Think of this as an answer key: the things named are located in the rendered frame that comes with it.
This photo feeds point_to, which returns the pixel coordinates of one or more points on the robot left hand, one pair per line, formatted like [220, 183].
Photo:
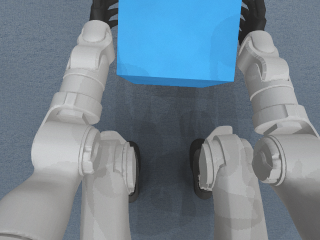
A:
[100, 11]

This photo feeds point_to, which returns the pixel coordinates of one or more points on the right robot shin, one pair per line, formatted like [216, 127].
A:
[225, 130]

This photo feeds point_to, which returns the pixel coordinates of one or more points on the robot right hand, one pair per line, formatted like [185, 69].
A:
[254, 18]

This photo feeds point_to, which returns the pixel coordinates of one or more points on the left robot upper arm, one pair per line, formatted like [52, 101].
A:
[40, 207]

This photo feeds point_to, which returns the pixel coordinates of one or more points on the left robot forearm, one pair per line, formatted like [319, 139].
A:
[79, 98]

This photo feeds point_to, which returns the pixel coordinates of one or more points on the right robot forearm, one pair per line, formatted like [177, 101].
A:
[271, 92]

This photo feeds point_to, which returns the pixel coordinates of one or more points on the right robot upper arm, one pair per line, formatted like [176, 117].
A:
[290, 164]

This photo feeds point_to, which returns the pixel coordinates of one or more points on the carton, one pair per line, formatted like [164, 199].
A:
[182, 43]

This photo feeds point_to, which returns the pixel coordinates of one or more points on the robot right foot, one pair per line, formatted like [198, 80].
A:
[194, 155]

